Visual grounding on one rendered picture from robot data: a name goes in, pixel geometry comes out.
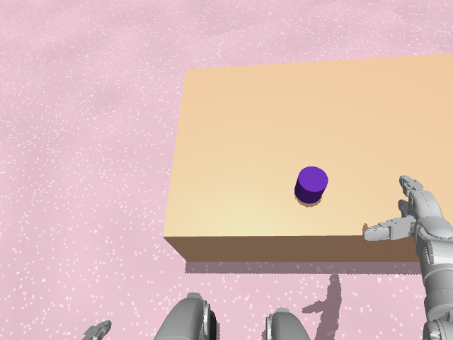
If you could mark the left robot hand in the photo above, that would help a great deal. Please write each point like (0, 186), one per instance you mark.
(97, 332)

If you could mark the right robot hand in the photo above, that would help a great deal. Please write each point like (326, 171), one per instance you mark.
(420, 204)

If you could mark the right robot arm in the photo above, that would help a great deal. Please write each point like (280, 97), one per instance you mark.
(433, 237)

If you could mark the can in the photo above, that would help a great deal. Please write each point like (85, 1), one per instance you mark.
(310, 185)

